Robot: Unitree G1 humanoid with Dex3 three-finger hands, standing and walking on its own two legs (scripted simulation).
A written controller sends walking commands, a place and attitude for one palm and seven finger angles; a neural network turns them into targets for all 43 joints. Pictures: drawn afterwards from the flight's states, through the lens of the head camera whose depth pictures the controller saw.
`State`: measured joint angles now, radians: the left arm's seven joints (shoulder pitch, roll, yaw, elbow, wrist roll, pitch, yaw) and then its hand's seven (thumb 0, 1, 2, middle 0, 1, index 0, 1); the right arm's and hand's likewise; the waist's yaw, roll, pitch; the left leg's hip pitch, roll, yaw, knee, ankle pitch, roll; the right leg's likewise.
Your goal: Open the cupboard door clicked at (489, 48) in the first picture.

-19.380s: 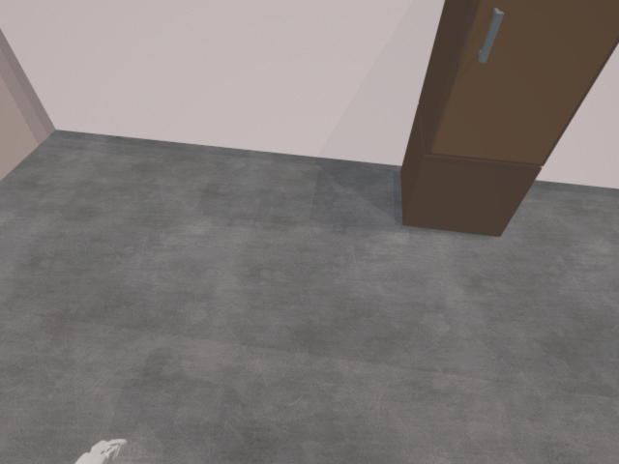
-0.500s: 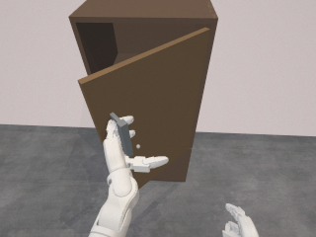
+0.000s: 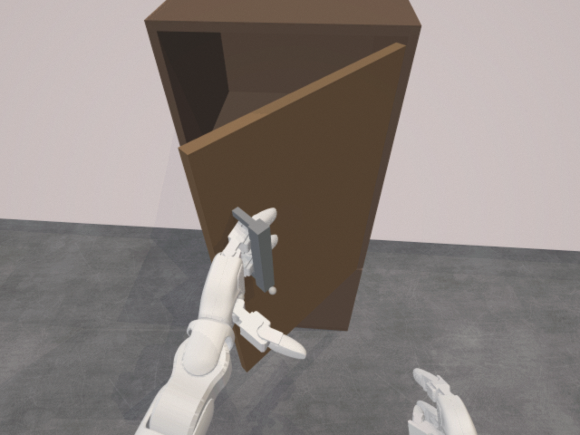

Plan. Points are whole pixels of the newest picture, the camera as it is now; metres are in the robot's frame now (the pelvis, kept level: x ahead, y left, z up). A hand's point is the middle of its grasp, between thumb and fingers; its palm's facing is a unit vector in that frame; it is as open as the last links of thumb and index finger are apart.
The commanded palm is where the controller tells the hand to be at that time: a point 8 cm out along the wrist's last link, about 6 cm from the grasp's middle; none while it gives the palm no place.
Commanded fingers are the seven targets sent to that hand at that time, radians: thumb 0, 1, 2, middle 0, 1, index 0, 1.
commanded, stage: slide the hand sideways off the handle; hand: left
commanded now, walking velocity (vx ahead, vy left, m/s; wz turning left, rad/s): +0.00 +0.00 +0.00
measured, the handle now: (253, 250) +0.33 +0.08 +0.10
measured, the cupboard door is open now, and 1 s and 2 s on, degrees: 49 49 49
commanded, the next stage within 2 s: draw the hand back to the body in 1.02 s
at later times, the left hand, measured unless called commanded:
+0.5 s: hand (251, 312) +0.24 +0.07 +0.10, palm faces -0.04 -1.00 -0.01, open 16.0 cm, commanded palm +0.21 +0.14 +0.09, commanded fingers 0.00 -0.50 0.30 -0.15 -0.30 -0.15 -0.30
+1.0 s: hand (203, 347) +0.20 +0.12 +0.09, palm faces +0.01 -1.00 -0.05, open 16.3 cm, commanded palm +0.17 +0.17 +0.09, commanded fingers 0.00 -0.50 0.30 -0.15 -0.30 -0.15 -0.30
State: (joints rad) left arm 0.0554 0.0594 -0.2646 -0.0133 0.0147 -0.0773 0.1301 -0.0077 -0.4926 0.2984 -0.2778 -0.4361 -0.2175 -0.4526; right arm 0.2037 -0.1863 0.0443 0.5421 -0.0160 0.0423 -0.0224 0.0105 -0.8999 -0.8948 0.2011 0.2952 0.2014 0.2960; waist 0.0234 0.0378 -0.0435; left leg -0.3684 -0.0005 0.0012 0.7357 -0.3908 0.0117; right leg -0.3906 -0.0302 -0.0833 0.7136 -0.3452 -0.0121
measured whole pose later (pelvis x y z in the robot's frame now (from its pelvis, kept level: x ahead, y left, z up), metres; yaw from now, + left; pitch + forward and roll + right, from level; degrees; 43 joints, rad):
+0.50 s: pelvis +0.00 -0.02 +0.00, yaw -2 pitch +1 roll +0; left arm 0.28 0.09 -0.13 -0.18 -0.09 -0.09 0.04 -0.01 -0.50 0.30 -0.22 -0.33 -0.21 -0.33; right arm 0.21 -0.21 0.05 0.50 0.00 -0.04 -0.03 0.01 -0.90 -0.90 0.20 0.30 0.20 0.30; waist 0.01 0.04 -0.03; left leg -0.33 0.03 0.02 0.69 -0.37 -0.01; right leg -0.37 0.00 -0.07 0.68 -0.33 -0.03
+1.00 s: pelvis +0.01 -0.02 -0.01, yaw +0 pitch +4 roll -1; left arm 0.56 0.15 0.00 -0.35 -0.17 -0.20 -0.11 -0.01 -0.50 0.30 -0.17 -0.31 -0.16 -0.31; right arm 0.26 -0.23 0.04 0.48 0.01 -0.16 -0.04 0.01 -0.90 -0.90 0.20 0.30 0.20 0.30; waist 0.03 0.05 -0.07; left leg -0.44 0.03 -0.01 0.81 -0.44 -0.01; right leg -0.46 -0.01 -0.10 0.79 -0.40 -0.03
